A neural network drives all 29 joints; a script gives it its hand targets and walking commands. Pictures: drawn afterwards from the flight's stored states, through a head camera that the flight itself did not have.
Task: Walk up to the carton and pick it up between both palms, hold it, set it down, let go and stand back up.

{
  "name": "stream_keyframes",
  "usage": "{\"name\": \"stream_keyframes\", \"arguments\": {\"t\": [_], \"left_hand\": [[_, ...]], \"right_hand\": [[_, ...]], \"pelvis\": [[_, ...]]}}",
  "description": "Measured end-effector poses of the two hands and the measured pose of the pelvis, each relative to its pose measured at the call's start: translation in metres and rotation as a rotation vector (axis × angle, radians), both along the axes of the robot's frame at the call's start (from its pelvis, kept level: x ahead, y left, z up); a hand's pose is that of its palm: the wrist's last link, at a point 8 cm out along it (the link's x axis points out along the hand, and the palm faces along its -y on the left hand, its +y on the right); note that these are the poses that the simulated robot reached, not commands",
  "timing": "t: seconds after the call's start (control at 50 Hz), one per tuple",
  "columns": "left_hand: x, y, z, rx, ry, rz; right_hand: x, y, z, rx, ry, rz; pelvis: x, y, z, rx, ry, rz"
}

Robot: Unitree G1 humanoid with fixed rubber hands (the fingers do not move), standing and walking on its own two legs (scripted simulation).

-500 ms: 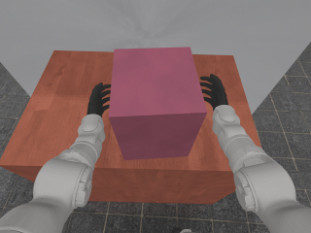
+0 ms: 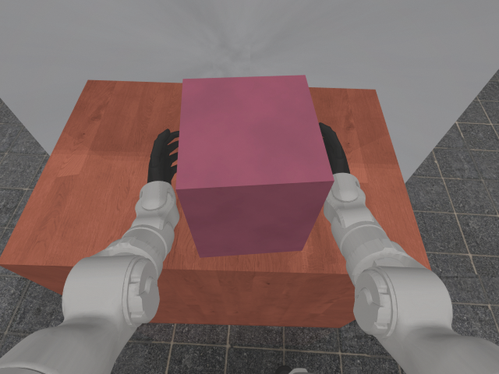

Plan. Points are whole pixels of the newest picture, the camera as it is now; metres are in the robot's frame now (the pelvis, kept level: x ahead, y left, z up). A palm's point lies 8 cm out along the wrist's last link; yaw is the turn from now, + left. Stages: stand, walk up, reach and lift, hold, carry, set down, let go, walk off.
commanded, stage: reach and lift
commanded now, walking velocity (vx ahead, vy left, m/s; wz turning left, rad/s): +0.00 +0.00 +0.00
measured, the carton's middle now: (248, 173) +0.43 +0.02 +0.02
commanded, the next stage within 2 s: none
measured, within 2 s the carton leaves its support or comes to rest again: leaves its support in 1.22 s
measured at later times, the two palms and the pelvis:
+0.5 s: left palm (156, 180) +0.40 +0.18 +0.03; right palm (330, 173) +0.42 -0.12 +0.05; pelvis -0.01 +0.02 +0.00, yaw +0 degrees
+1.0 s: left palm (156, 181) +0.40 +0.18 +0.03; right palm (330, 173) +0.42 -0.11 +0.05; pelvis -0.01 +0.02 +0.00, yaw +0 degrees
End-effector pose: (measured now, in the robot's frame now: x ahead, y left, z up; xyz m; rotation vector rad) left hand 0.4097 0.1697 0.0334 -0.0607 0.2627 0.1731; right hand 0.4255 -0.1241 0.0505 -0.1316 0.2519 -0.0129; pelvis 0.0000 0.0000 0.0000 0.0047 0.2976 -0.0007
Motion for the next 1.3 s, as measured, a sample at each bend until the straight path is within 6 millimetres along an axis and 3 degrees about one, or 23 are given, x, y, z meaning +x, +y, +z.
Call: {"name": "stream_keyframes", "arguments": {"t": [0.38,1.04,1.3], "left_hand": [[-0.006,0.008,-0.002,-0.022,-0.003,-0.005],[-0.007,0.007,-0.002,-0.023,-0.006,0.009],[-0.015,0.007,0.006,-0.017,-0.060,0.028]], "right_hand": [[-0.008,0.009,0.000,-0.023,0.000,-0.008],[-0.010,0.009,0.000,-0.021,-0.006,-0.011],[-0.022,0.011,0.005,0.002,-0.079,-0.026]], "pelvis": [[-0.005,0.015,0.003,-0.020,-0.007,0.000],[-0.006,0.016,0.003,-0.021,-0.008,0.000],[-0.013,0.015,0.003,-0.020,-0.019,0.000]]}}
